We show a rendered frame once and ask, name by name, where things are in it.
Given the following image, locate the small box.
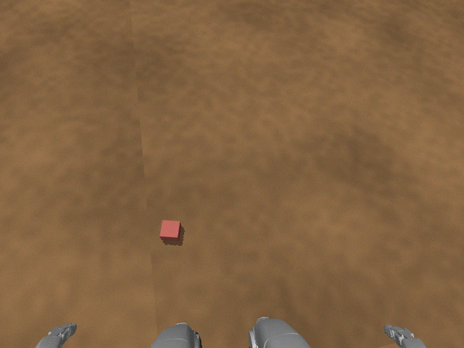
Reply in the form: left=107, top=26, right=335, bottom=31
left=160, top=220, right=181, bottom=241

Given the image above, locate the left robot hand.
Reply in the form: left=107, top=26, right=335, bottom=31
left=36, top=323, right=77, bottom=348

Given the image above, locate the right robot hand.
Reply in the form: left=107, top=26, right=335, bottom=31
left=384, top=325, right=427, bottom=348

